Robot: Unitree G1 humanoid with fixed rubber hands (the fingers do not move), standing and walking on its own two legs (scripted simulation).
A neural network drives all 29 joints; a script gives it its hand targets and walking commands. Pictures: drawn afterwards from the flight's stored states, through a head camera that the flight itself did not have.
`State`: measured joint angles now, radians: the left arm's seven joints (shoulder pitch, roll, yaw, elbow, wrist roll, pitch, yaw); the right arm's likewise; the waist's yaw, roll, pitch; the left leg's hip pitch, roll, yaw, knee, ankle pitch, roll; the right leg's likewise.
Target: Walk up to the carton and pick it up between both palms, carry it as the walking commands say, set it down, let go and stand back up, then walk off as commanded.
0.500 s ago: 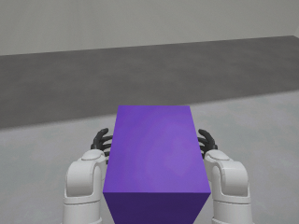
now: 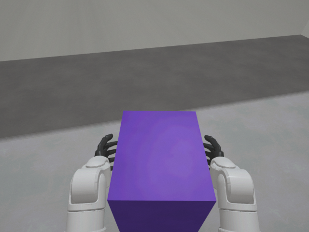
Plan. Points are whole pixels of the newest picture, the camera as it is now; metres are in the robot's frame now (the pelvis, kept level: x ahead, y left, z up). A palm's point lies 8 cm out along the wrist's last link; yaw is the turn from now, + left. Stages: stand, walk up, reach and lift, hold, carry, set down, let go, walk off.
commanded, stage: carry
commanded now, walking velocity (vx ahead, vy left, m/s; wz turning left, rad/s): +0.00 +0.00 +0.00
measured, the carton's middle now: (158, 179) +0.27 +0.00 +0.00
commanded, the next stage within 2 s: none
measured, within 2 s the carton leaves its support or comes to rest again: neither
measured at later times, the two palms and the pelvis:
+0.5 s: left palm (102, 162) +0.28 +0.14 +0.07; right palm (214, 163) +0.28 -0.14 +0.07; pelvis +0.01 +0.00 +0.00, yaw +0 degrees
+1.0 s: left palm (101, 162) +0.28 +0.14 +0.07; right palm (213, 163) +0.28 -0.13 +0.07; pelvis +0.01 +0.00 +0.00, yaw +0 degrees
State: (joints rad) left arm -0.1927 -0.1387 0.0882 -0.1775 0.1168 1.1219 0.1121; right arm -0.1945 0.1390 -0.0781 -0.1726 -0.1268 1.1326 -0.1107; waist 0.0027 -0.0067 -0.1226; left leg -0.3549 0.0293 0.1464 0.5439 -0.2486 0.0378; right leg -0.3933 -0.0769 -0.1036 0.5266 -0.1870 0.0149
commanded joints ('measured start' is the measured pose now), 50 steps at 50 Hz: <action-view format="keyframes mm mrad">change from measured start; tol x2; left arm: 1 -404 -942 -621 -44 -350 -15 -245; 20 -382 -907 -605 -29 -326 -73 -238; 50 -364 -898 -612 -63 -331 -59 -235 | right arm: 1 -428 945 613 -66 348 -34 243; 21 -403 913 591 -49 320 -93 237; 50 -386 901 592 -76 326 -80 235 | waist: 1 0 11 -207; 50 1 10 -198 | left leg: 1 36 125 -111 -126 74 1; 50 43 122 -111 -114 76 16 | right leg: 1 138 -72 75 -54 73 -22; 50 128 -74 71 -52 68 -30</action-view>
